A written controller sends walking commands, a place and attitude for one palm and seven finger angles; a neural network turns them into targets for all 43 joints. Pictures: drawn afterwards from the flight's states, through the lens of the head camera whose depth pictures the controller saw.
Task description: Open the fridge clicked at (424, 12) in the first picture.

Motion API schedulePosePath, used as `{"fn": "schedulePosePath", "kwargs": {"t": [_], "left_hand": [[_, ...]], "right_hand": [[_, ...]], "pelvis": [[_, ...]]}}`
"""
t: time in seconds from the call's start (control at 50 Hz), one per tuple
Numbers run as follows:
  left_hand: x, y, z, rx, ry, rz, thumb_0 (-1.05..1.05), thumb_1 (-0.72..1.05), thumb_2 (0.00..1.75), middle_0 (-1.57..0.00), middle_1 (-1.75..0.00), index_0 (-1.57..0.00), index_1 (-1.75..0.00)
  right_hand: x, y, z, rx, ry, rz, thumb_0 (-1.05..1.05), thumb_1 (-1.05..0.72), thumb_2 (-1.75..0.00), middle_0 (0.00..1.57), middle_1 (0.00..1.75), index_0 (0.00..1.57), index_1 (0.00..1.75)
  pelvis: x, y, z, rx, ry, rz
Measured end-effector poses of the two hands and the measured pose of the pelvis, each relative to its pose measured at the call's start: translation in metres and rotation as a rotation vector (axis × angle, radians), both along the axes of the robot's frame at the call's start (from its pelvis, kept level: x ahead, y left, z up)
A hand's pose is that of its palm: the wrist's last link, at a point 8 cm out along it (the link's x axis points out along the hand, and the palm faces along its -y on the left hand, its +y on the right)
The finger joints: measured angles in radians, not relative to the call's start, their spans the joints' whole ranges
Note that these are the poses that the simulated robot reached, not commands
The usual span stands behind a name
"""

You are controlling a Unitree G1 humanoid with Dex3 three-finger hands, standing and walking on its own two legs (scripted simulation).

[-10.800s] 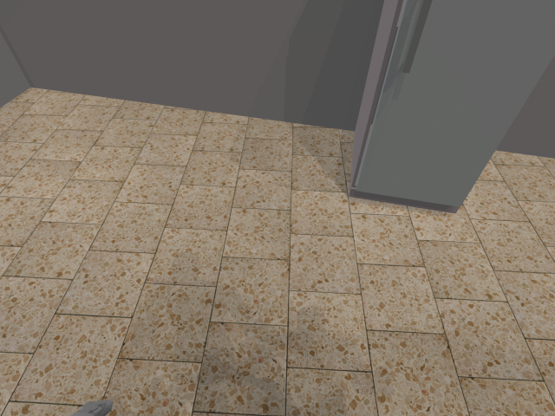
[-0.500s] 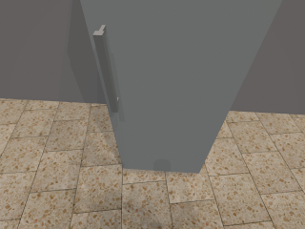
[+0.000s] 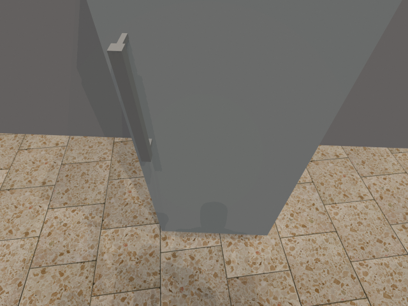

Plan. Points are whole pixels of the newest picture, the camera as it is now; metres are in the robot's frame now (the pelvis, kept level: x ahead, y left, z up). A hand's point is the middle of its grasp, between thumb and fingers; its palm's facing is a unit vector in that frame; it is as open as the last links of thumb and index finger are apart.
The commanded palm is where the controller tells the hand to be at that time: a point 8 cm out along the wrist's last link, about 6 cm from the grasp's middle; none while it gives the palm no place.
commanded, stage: come to a stop and stand still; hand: left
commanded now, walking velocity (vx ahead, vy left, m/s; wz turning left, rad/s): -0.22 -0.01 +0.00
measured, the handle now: (137, 107) +0.48 +0.17 +0.12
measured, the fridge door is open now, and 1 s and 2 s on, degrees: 0 0 0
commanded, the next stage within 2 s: look again from close up in 1.62 s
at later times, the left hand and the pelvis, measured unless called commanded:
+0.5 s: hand out of the picture +0.01 +0.19 -0.17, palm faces +0.07 -0.97 -0.23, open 7.3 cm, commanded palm none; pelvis -0.01 +0.01 +0.00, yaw +1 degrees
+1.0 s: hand out of the picture -0.04 +0.15 -0.16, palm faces +0.06 -0.99 -0.14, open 7.3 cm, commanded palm none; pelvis -0.02 +0.00 +0.01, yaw +2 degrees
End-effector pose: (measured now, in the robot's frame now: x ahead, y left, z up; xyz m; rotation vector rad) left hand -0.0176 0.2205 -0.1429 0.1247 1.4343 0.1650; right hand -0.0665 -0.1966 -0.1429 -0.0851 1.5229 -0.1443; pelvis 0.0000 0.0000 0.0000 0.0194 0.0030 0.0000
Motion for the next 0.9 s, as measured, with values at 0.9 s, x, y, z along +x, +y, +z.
{"fn": "schedulePosePath", "kwargs": {"t": [0.9], "left_hand": [[-0.021, -0.02, 0.008, -0.033, -0.037, 0.014, 0.01, 0.92, 0.9, -0.2, -0.3, -0.2, -0.3]], "right_hand": [[0.032, -0.023, 0.012, -0.03, -0.082, 0.053, 0.0, -0.92, -0.9, 0.19, 0.3, 0.2, 0.3]], "pelvis": [[-0.02, -0.005, 0.014, -0.017, -0.033, 0.027]]}}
